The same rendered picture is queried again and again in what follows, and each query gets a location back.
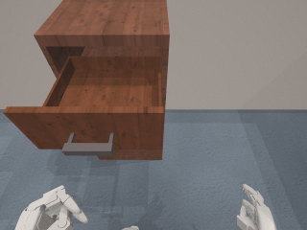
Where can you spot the cabinet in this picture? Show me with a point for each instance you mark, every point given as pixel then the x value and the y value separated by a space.
pixel 109 28

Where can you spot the right robot hand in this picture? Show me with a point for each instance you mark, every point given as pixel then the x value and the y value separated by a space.
pixel 259 215

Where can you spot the left robot hand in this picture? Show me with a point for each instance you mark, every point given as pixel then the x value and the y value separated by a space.
pixel 61 206

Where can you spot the handle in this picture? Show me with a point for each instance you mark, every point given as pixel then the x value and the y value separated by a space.
pixel 88 149

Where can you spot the drawer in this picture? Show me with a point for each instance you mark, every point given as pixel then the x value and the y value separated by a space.
pixel 94 96

